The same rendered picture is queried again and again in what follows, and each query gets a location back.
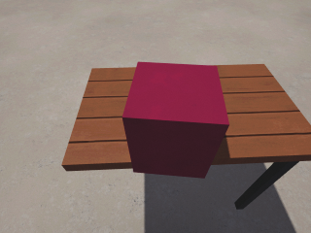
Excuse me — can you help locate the table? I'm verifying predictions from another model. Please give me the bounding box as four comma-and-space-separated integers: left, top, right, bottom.
61, 64, 311, 210

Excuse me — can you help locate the carton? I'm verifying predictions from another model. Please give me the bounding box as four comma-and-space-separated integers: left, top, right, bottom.
122, 61, 229, 179

